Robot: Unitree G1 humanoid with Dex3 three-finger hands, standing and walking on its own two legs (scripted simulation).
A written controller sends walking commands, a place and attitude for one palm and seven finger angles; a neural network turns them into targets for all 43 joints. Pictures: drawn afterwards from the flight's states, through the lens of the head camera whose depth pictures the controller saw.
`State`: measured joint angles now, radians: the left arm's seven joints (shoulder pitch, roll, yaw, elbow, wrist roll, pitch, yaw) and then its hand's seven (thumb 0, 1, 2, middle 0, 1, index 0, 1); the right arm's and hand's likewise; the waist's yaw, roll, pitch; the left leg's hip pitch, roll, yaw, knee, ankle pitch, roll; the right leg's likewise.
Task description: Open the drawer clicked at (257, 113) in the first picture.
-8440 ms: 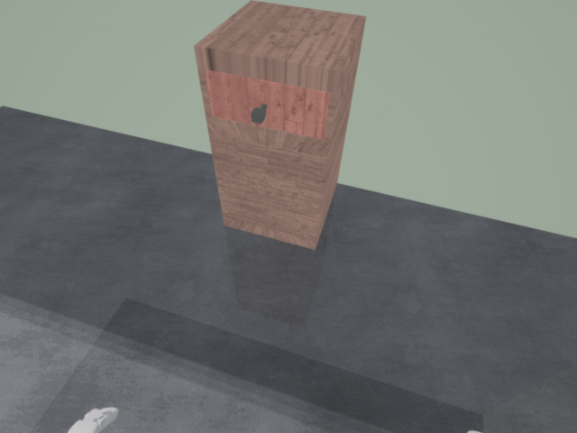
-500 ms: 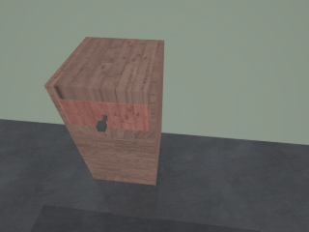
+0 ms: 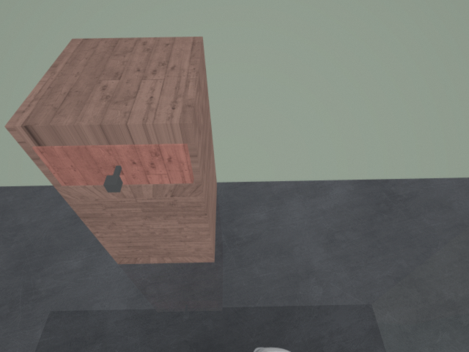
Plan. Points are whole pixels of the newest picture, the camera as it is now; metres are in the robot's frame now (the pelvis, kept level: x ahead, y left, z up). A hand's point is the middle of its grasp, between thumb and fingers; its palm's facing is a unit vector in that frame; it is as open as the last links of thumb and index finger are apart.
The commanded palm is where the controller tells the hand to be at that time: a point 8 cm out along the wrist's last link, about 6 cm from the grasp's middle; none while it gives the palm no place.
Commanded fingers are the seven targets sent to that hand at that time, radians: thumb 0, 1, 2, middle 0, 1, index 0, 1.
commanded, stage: look again from close up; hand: left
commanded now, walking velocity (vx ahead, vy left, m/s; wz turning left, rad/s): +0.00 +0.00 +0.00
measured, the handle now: (115, 178) +0.56 +0.31 -0.11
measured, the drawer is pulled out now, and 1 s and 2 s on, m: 0.00 0.00 0.00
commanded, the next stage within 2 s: shuffle to correct the standing spot in 0.40 s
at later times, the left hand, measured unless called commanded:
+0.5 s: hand out of the picture +0.06 +0.17 -0.17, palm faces +0.03 -0.98 -0.22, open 7.3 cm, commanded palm none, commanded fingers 0.00 0.90 0.90 -0.20 -0.30 -0.20 -0.30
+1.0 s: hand out of the picture +0.04 +0.21 -0.17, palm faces +0.05 -0.96 -0.28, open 7.3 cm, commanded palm none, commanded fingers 0.00 0.90 0.90 -0.20 -0.30 -0.20 -0.30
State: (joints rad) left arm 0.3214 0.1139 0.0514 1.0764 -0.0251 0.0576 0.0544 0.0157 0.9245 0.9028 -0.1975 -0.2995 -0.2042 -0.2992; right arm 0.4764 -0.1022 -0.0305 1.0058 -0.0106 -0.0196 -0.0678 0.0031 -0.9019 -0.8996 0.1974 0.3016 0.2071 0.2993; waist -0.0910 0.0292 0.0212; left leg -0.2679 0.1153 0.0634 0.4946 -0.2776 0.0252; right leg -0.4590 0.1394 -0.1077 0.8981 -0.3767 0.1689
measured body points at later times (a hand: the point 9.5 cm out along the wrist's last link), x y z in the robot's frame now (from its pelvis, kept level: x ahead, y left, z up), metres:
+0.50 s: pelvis +0.02 -0.01 +0.00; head +0.04 -0.02 +0.44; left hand +0.06 +0.22 -0.15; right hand +0.10 -0.23 -0.16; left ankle +0.00 +0.10 -0.74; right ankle -0.02 -0.14 -0.74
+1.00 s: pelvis +0.02 +0.01 -0.01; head +0.06 +0.00 +0.44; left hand +0.04 +0.26 -0.15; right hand +0.07 -0.23 -0.16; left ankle +0.00 +0.09 -0.74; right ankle -0.03 -0.11 -0.69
